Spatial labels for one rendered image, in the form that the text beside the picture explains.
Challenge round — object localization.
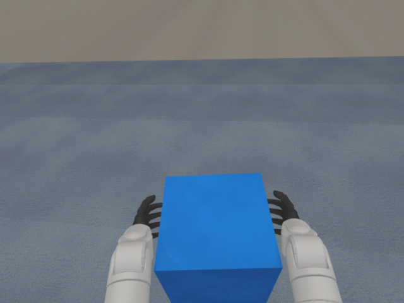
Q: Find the robot right forearm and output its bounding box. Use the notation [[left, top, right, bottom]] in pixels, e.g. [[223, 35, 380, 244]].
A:
[[281, 218, 343, 303]]

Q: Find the robot left hand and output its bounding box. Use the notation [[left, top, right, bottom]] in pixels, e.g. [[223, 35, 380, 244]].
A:
[[133, 195, 162, 239]]

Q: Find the carton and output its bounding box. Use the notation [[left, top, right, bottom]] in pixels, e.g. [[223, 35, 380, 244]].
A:
[[154, 173, 283, 303]]

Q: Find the robot left forearm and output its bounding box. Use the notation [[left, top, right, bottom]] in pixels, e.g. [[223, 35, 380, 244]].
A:
[[104, 224, 153, 303]]

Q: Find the robot right hand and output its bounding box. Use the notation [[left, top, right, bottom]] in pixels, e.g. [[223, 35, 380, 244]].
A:
[[267, 191, 300, 235]]

